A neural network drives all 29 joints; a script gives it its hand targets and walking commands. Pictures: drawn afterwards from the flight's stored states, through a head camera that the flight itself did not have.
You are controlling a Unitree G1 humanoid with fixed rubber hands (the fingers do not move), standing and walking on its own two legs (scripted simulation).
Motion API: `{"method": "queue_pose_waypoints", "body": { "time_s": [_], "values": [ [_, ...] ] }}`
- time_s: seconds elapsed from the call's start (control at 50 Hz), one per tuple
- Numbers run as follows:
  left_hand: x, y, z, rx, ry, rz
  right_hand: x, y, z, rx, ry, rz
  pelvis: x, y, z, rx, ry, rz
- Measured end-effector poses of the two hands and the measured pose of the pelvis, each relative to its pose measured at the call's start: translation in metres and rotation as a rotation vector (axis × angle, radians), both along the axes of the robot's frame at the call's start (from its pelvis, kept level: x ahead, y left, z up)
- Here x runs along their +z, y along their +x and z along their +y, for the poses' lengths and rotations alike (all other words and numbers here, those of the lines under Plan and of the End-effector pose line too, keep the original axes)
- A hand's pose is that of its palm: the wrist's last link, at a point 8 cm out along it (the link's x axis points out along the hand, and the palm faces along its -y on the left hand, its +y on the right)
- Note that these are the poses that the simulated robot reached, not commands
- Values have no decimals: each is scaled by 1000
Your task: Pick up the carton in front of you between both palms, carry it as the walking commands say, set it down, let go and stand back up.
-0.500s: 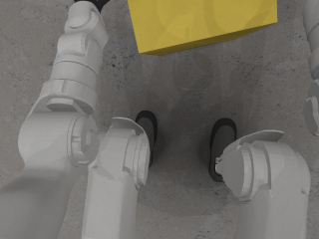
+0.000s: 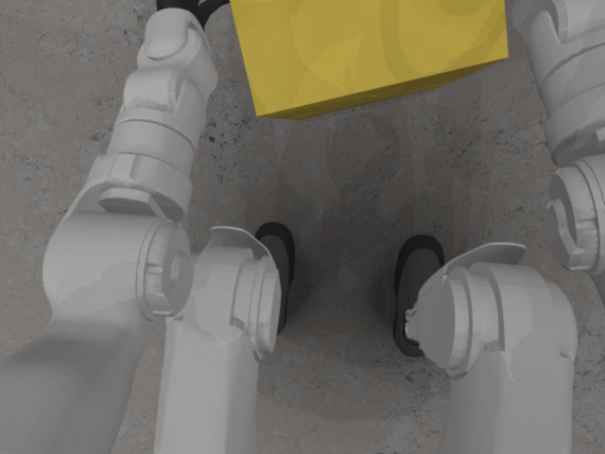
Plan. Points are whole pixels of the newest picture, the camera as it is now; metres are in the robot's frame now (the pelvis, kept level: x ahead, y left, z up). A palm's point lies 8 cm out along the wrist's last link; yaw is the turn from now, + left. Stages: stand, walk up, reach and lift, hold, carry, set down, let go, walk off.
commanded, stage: reach and lift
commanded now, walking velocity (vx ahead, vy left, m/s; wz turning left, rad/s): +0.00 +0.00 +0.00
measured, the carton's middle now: (353, 5) +0.55 -0.01 -0.25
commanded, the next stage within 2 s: none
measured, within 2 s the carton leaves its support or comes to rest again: leaves its support in 0.32 s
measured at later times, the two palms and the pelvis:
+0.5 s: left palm out of the picture +0.54 +0.13 -0.11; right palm out of the picture +0.55 -0.17 -0.13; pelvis +0.01 +0.00 +0.00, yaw -2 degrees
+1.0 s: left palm out of the picture +0.50 +0.13 +0.06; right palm out of the picture +0.50 -0.17 +0.06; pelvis +0.00 +0.01 +0.12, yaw -5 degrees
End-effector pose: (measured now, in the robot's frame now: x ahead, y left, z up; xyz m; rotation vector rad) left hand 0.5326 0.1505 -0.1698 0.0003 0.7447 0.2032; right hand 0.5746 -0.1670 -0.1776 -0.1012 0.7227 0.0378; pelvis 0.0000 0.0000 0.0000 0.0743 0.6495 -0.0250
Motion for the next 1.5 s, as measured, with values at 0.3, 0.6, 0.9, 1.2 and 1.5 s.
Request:
{"method": "queue_pose_waypoints", "body": {
  "time_s": [0.3, 0.6, 0.9, 1.2, 1.5],
  "values": [
    [7, 18, -10, 4, -16, 12, 2, 1, 7, 25, 2, 23, -11, 2, -1, -1, -6, -15],
    [104, -10, -29, 36, -64, -85, 107, -36, -9, -89, 30, -39, 22, 6, 8, -48, -23, 63],
    [209, -34, -20, 12, -42, -64, 214, -65, -1, -120, 30, -16, 98, -4, 11, -55, -26, 106],
    [294, -47, -27, -30, -44, -79, 294, -94, -8, -182, 58, -30, 166, 20, 12, -62, -39, 67],
    [394, -71, -24, -56, -50, -73, 394, -127, -4, -217, 56, -26, 250, 46, 8, -62, -57, -79]
  ]
}}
